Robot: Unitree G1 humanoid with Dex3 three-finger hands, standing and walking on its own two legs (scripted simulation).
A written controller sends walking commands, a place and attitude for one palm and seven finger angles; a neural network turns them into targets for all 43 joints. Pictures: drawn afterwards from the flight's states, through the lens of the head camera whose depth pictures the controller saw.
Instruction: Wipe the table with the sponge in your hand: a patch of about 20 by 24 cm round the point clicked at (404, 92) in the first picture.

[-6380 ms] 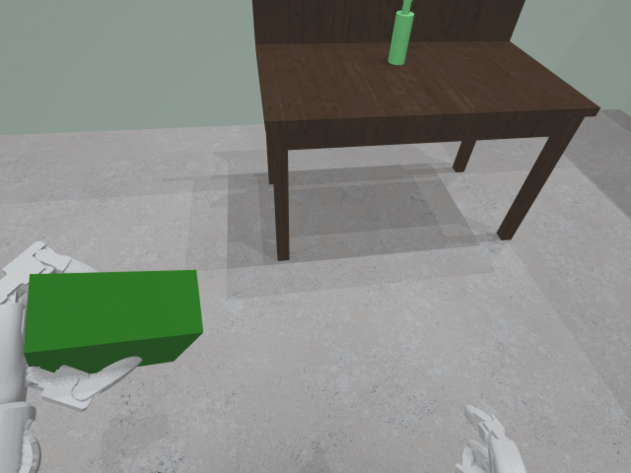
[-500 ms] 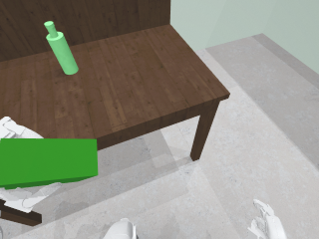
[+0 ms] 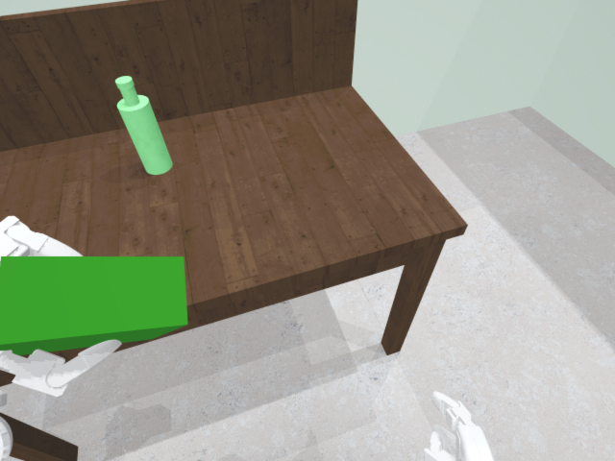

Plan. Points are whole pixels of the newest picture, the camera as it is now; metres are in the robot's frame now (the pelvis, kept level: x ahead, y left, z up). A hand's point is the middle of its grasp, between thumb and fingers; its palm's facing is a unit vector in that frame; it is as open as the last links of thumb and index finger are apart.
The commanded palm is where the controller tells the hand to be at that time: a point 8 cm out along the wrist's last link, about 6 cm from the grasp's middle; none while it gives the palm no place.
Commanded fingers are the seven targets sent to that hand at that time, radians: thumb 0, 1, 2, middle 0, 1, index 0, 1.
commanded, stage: take the last steps up to it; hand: left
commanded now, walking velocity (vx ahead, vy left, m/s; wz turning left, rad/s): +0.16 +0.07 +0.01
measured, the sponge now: (120, 305) +0.22 +0.20 +0.17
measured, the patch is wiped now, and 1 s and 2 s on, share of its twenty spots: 0.00 0.00 0.00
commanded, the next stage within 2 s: come to a stop and stand still in 0.08 s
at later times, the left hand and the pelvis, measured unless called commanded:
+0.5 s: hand (46, 247) +0.25 +0.27 +0.21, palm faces +0.45 -0.75 -0.49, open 10.4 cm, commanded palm +0.18 +0.28 +0.18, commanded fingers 0.00 0.10 1.30 -1.20 -1.60 -1.20 -1.60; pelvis +0.02 +0.00 +0.00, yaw +1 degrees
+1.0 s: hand (31, 260) +0.25 +0.30 +0.18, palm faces +0.35 -0.81 -0.47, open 10.4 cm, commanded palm +0.19 +0.33 +0.18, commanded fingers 0.00 0.10 1.30 -1.20 -1.60 -1.20 -1.60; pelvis +0.01 +0.06 +0.01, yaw -4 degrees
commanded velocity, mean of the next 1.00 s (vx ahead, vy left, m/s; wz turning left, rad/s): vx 0.01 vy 0.02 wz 0.00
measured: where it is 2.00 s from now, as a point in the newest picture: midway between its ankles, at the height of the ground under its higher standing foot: outside the picture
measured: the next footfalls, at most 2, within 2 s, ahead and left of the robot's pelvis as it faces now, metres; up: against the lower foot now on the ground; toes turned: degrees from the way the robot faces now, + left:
left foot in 0.40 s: +0.10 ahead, +0.11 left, +0.00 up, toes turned +0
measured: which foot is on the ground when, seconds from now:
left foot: down 0.00-0.02, up 0.04-0.38, down 0.40-1.00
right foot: down 0.00-1.00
